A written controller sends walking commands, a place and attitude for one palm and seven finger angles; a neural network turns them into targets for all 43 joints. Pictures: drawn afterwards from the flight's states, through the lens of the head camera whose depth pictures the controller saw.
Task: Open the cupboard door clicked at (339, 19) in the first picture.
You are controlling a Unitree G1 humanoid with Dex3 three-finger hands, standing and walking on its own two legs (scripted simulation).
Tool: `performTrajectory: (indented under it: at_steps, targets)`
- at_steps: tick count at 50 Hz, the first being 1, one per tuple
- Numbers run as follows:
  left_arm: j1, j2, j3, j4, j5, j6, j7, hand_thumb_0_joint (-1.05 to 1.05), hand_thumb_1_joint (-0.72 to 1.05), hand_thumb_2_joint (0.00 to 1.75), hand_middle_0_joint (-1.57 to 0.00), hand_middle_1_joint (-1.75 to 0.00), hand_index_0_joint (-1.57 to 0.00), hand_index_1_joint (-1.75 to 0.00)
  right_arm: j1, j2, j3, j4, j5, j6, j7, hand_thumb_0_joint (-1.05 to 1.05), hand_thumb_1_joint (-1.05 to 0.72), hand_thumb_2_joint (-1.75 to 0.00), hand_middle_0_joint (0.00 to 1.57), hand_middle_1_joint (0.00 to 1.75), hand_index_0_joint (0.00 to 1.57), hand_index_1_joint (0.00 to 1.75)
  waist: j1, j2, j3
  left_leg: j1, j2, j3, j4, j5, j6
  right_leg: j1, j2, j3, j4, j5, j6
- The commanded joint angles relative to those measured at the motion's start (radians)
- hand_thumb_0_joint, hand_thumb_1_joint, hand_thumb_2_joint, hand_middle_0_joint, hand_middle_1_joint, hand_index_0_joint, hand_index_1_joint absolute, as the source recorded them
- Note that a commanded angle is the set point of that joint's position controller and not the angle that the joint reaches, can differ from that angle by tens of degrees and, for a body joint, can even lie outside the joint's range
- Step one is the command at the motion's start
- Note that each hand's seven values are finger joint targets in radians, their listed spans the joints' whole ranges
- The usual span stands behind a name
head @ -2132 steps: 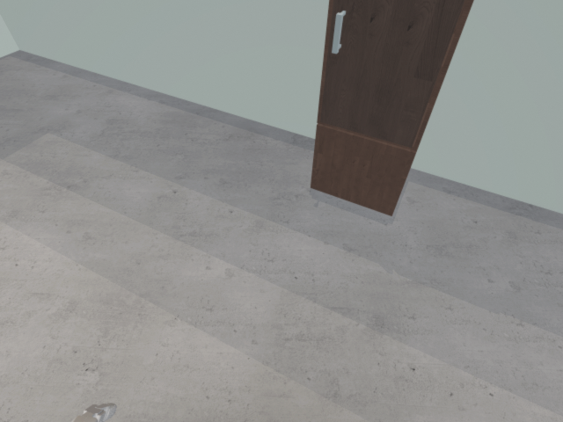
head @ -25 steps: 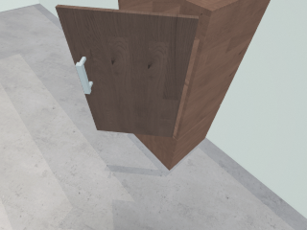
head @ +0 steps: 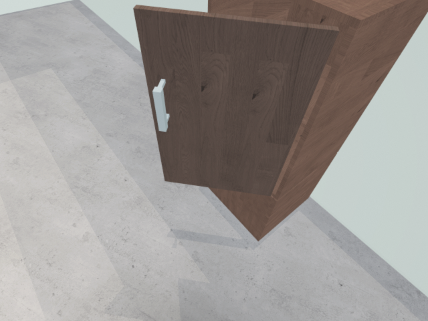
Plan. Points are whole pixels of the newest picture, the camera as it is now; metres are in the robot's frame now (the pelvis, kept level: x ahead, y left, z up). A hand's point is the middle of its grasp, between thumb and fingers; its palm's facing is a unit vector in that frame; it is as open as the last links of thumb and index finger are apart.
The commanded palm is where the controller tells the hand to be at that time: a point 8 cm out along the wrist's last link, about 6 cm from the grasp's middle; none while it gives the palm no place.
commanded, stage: come to a stop and stand still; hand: left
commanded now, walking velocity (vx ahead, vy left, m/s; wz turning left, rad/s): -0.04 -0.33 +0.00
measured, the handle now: (162, 105) +0.57 +0.19 +0.05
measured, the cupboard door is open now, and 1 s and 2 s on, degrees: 43 43 43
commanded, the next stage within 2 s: look again from close up in 0.90 s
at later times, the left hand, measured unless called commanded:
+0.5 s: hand out of the picture +0.07 +0.17 -0.15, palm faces -0.03 -0.97 -0.24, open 7.3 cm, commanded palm none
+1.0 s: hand out of the picture +0.02 +0.16 -0.16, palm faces +0.01 -0.98 -0.20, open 7.4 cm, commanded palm none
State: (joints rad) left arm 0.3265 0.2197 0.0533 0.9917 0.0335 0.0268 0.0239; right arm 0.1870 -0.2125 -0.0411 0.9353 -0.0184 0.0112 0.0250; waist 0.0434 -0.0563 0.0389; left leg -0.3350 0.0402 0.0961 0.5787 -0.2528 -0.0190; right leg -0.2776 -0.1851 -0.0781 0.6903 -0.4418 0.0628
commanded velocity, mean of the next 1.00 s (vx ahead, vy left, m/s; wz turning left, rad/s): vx -0.01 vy -0.07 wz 0.00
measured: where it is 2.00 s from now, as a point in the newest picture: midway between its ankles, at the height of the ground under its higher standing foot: outside the picture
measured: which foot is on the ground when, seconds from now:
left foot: down 0.00-1.00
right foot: up 0.00-0.38, down 0.40-1.00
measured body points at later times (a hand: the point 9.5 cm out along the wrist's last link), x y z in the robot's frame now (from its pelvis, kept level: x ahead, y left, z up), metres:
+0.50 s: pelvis +0.00 +0.00 +0.01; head +0.02 -0.02 +0.46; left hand +0.07 +0.22 -0.13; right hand -0.01 -0.23 -0.15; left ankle +0.01 +0.12 -0.71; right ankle -0.02 -0.09 -0.72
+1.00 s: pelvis +0.01 -0.01 +0.02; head +0.02 -0.01 +0.47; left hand +0.02 +0.21 -0.14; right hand +0.04 -0.24 -0.14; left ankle -0.02 +0.09 -0.72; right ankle -0.02 -0.09 -0.72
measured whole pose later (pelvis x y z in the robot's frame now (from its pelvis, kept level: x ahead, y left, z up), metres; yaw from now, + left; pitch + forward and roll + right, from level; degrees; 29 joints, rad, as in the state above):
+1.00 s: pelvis +0.01 -0.01 +0.02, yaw +0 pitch +0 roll +0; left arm 0.30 0.17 -0.02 1.08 0.01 -0.02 0.04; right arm 0.25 -0.17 0.02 1.09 -0.02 -0.01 -0.02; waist 0.00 -0.01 0.01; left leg -0.16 0.01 0.09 0.46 -0.29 0.01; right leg -0.16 0.04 -0.07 0.44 -0.29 -0.06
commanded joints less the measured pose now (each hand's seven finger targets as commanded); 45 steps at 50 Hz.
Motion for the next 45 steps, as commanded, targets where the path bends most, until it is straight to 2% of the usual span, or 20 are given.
performTrajectory:
  at_steps: [1,3,6,9,12,13,15,18,19,20,21,22,23,25,27,30,32,34,38,45]
  targets:
    - [-0.067,0.04,0.012,-0.122,-0.005,-0.003,0.011,0.0,0.9,0.9,-0.2,-0.3,-0.2,-0.3,0.208,-0.203,-0.035,-0.012,-0.016,-0.007,-0.035,0.0,-0.9,-0.9,0.2,0.3,0.2,0.3,-0.09,0.235,-0.046,0.155,0.358,-0.415,-0.316,0.152,0.25,-0.322,0.1,0.059,0.459,-0.193,-0.074]
    - [-0.041,0.033,0.007,-0.057,-0.005,-0.017,0.005,0.0,0.9,0.9,-0.2,-0.3,-0.2,-0.3,0.098,-0.106,-0.005,-0.001,-0.017,-0.031,-0.046,0.0,-0.9,-0.9,0.2,0.3,0.2,0.3,-0.04,0.254,-0.051,0.091,0.277,-0.353,-0.316,0.19,0.206,-0.267,0.085,0.093,0.469,-0.04,-0.074]
    - [0.022,0.017,-0.005,-0.004,-0.013,-0.009,-0.008,0.0,0.9,0.9,-0.2,-0.3,-0.2,-0.3,0.086,-0.083,0.008,0.008,-0.013,-0.046,-0.058,0.0,-0.9,-0.9,0.2,0.3,0.2,0.3,-0.027,0.189,-0.07,0.103,0.224,-0.214,-0.294,0.394,0.172,-0.167,0.114,0.074,0.34,0.062,-0.048]
    - [-0.029,0.029,-0.002,-0.024,-0.012,0.008,-0.013,0.0,0.9,0.9,-0.2,-0.3,-0.2,-0.3,0.135,-0.109,-0.008,0.033,-0.016,-0.037,-0.072,0.0,-0.9,-0.9,0.2,0.3,0.2,0.3,-0.056,0.162,-0.065,0.153,0.274,-0.233,-0.278,0.461,0.194,-0.159,0.133,0.066,0.232,0.023,-0.045]
    - [-0.067,0.023,-0.002,-0.046,-0.012,0.015,-0.016,0.0,0.9,0.9,-0.2,-0.3,-0.2,-0.3,0.155,-0.13,-0.017,0.049,-0.018,-0.025,-0.073,0.0,-0.9,-0.9,0.2,0.3,0.2,0.3,-0.073,0.163,-0.047,0.14,0.286,-0.258,-0.295,0.33,0.2,-0.133,0.143,0.064,0.156,-0.004,-0.053]
    - [-0.08,0.02,-0.002,-0.054,-0.01,0.012,-0.016,0.0,0.9,0.9,-0.2,-0.3,-0.2,-0.3,0.147,-0.126,-0.017,0.051,-0.02,-0.024,-0.074,0.0,-0.9,-0.9,0.2,0.3,0.2,0.3,-0.071,0.177,-0.016,0.115,0.288,-0.266,-0.291,0.327,0.2,-0.119,0.141,0.062,0.104,-0.018,-0.057]
    - [-0.059,0.01,-0.001,-0.048,-0.015,0.007,-0.015,0.0,0.9,0.9,-0.2,-0.3,-0.2,-0.3,0.143,-0.137,-0.02,0.057,-0.02,-0.02,-0.071,0.0,-0.9,-0.9,0.2,0.3,0.2,0.3,-0.064,0.194,-0.053,0.132,0.277,-0.263,-0.274,0.317,0.192,-0.065,0.154,0.052,0.016,0.002,-0.063]
    - [-0.017,0.013,0.001,-0.029,-0.014,-0.01,-0.009,0.0,0.9,0.9,-0.2,-0.3,-0.2,-0.3,0.147,-0.11,-0.017,0.071,-0.009,-0.017,-0.067,0.0,-0.9,-0.9,0.2,0.3,0.2,0.3,-0.041,0.142,-0.06,0.059,0.209,-0.213,-0.193,0.276,0.135,0.106,0.167,0.037,-0.239,0.193,-0.068]
    - [0.006,0.033,0.004,-0.021,-0.013,-0.018,-0.004,0.0,0.9,0.9,-0.2,-0.3,-0.2,-0.3,0.15,-0.084,-0.011,0.076,-0.003,-0.021,-0.062,0.0,-0.9,-0.9,0.2,0.3,0.2,0.3,-0.03,0.081,-0.081,0.022,0.16,-0.166,-0.146,0.188,0.089,0.178,0.123,0.097,-0.32,0.258,-0.078]
    - [0.012,0.073,0.006,-0.014,-0.01,-0.027,0.003,0.0,0.9,0.9,-0.2,-0.3,-0.2,-0.3,0.147,-0.034,0.002,0.069,0.005,-0.02,-0.058,0.0,-0.9,-0.9,0.2,0.3,0.2,0.3,-0.036,-0.054,-0.075,-0.053,0.073,-0.065,-0.071,0.019,0.035,0.209,0.002,0.219,-0.356,0.327,-0.118]
    - [0.029,0.084,-0.012,-0.015,0.004,-0.022,0.036,0.0,0.9,0.9,-0.2,-0.3,-0.2,-0.3,0.04,-0.079,-0.01,0.013,0.01,-0.024,-0.05,0.0,-0.9,-0.9,0.2,0.3,0.2,0.3,-0.017,-0.093,0.008,0.017,0.027,-0.01,0.103,-0.061,-0.002,0.024,-0.015,0.281,-0.379,0.459,-0.133]
    - [-0.074,0.115,-0.029,-0.063,-0.01,-0.037,0.027,0.0,0.9,0.9,-0.2,-0.3,-0.2,-0.3,0.073,-0.028,0.0,-0.013,0.001,-0.004,-0.032,0.0,-0.9,-0.9,0.2,0.3,0.2,0.3,-0.067,-0.055,-0.002,0.013,0.019,-0.03,0.172,-0.164,0.007,-0.068,-0.019,0.228,-0.439,0.101,-0.161]
    - [-0.097,0.075,-0.024,-0.07,-0.009,-0.057,0.027,0.0,0.9,0.9,-0.2,-0.3,-0.2,-0.3,0.084,-0.013,0.006,0.003,-0.012,0.001,-0.024,0.0,-0.9,-0.9,0.2,0.3,0.2,0.3,-0.073,-0.066,-0.008,-0.015,0.014,-0.035,0.201,-0.137,0.013,-0.039,-0.014,0.24,-0.442,0.18,-0.182]
    - [-0.079,0.081,-0.019,-0.079,-0.013,-0.064,0.029,0.0,0.9,0.9,-0.2,-0.3,-0.2,-0.3,0.114,-0.016,0.005,0.011,-0.008,-0.002,-0.026,0.0,-0.9,-0.9,0.2,0.3,0.2,0.3,-0.074,-0.072,-0.03,-0.045,0.011,-0.045,0.237,-0.134,0.023,0.044,-0.014,0.229,-0.403,0.344,-0.212]
    - [-0.083,0.079,-0.017,-0.076,-0.01,-0.066,0.031,0.0,0.9,0.9,-0.2,-0.3,-0.2,-0.3,0.129,-0.006,0.01,0.012,-0.003,-0.009,-0.034,0.0,-0.9,-0.9,0.2,0.3,0.2,0.3,-0.078,-0.036,-0.043,-0.004,0.012,-0.043,0.141,-0.16,0.025,0.059,-0.018,0.226,-0.366,0.42,-0.236]
    - [-0.074,0.067,-0.026,-0.059,-0.021,-0.065,0.028,0.0,0.9,0.9,-0.2,-0.3,-0.2,-0.3,0.185,0.003,0.022,0.05,-0.001,-0.022,-0.04,0.0,-0.9,-0.9,0.2,0.3,0.2,0.3,-0.088,0.022,-0.049,0.135,0.012,-0.064,-0.088,-0.007,0.037,0.045,0.035,0.18,-0.295,0.406,-0.179]
    - [-0.052,0.036,-0.033,-0.047,-0.027,-0.063,0.025,0.0,0.9,0.9,-0.2,-0.3,-0.2,-0.3,0.184,-0.032,0.024,0.063,-0.004,-0.034,-0.047,0.0,-0.9,-0.9,0.2,0.3,0.2,0.3,-0.066,0.085,-0.023,0.133,0.091,-0.133,-0.131,0.139,0.07,0.036,0.095,0.148,-0.276,0.365,-0.129]
    - [-0.037,0.047,-0.034,-0.029,-0.026,-0.056,0.022,0.0,0.9,0.9,-0.2,-0.3,-0.2,-0.3,0.144,-0.028,0.032,0.071,-0.004,-0.038,-0.052,0.0,-0.9,-0.9,0.2,0.3,0.2,0.3,-0.046,0.189,-0.007,0.095,0.096,-0.152,-0.158,0.187,0.078,0.08,0.105,0.127,-0.261,0.353,-0.119]
    - [-0.018,0.047,-0.041,0.002,-0.022,-0.061,0.018,0.0,0.9,0.9,-0.2,-0.3,-0.2,-0.3,0.125,-0.018,0.036,0.08,0.0,-0.032,-0.056,0.0,-0.9,-0.9,0.2,0.3,0.2,0.3,-0.048,0.035,0.039,0.084,0.067,-0.114,-0.165,0.08,0.06,0.08,0.081,0.163,-0.326,0.359,-0.115]
    - [-0.004,0.066,-0.045,0.026,-0.024,-0.067,0.018,0.0,0.9,0.9,-0.2,-0.3,-0.2,-0.3,0.119,-0.044,0.042,0.111,0.003,-0.038,-0.056,0.0,-0.9,-0.9,0.2,0.3,0.2,0.3,-0.052,0.035,-0.021,0.141,0.063,-0.106,-0.179,0.115,0.054,0.122,0.071,0.169,-0.325,0.441,-0.108]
